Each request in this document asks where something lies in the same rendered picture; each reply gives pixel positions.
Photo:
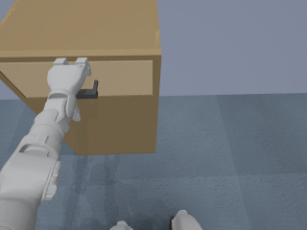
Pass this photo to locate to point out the left robot shin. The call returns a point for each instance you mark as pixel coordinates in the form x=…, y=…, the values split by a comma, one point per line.
x=121, y=223

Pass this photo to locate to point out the handle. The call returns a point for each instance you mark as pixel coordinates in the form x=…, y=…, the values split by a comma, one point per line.
x=90, y=93

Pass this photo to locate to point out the robot left forearm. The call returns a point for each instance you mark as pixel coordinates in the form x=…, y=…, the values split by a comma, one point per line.
x=48, y=131

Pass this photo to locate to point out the robot left upper arm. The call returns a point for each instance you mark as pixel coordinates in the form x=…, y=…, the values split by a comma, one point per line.
x=29, y=180

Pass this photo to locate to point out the right robot shin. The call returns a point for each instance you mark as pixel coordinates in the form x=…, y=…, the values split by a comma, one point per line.
x=182, y=212

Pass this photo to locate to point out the cabinet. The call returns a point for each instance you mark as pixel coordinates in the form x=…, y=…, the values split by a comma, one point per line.
x=100, y=30

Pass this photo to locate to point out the left robot hand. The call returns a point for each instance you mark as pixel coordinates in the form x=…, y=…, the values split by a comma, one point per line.
x=69, y=77

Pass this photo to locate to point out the robot shin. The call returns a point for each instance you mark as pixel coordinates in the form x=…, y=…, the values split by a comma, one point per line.
x=121, y=223
x=182, y=212

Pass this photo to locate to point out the drawer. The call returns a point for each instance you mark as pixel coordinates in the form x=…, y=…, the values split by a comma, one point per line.
x=115, y=77

